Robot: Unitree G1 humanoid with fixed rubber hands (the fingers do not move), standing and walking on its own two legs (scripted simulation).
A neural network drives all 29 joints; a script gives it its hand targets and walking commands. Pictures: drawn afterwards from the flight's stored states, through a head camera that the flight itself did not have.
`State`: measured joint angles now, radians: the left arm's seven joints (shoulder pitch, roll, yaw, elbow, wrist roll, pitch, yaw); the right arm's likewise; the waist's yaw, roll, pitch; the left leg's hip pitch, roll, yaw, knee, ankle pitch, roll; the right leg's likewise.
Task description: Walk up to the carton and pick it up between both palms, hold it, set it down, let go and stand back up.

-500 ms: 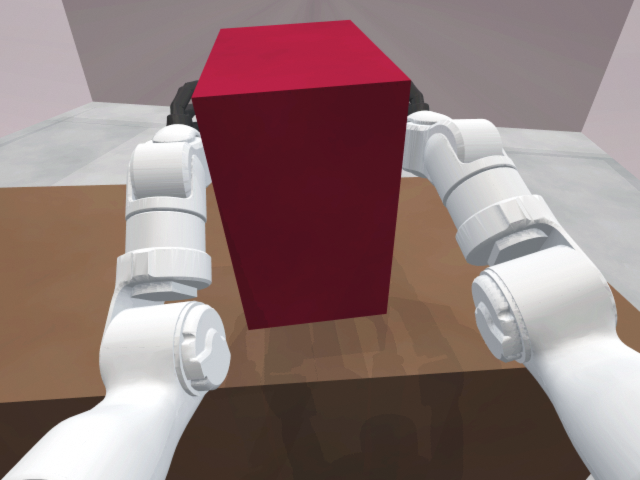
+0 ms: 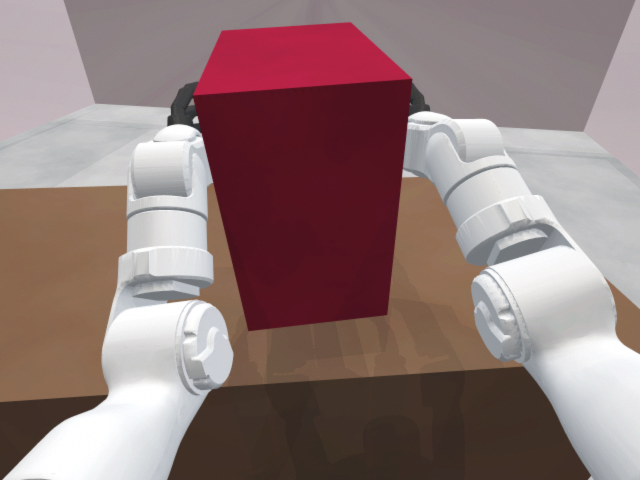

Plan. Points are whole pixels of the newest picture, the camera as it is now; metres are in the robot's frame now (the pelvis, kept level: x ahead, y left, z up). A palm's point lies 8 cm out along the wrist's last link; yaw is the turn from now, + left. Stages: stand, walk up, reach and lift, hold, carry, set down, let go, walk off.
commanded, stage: hold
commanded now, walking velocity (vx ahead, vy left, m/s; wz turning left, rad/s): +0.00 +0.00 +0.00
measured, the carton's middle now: (302, 168) +0.40 +0.01 +0.28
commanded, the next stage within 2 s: set down in 0.48 s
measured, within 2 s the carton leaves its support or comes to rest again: neither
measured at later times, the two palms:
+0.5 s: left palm (188, 145) +0.38 +0.14 +0.32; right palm (415, 136) +0.37 -0.12 +0.33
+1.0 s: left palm (176, 153) +0.41 +0.16 +0.30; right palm (387, 164) +0.40 -0.10 +0.29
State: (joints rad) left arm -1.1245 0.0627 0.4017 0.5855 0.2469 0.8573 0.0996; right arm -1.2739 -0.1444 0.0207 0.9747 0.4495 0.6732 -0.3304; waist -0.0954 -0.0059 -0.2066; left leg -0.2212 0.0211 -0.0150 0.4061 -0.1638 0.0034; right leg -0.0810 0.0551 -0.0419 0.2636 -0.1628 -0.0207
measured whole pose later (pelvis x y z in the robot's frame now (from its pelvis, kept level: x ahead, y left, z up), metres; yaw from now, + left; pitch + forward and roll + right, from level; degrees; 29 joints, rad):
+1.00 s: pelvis +0.00 +0.00 +0.00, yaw +2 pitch -6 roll -1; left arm -1.12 0.11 0.38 0.67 0.30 0.61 0.04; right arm -1.19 -0.03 -0.10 1.07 0.27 0.32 -0.27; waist -0.12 -0.09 -0.06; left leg -0.10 0.00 -0.03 0.36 -0.15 0.00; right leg 0.05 0.04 -0.06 0.22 -0.16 -0.02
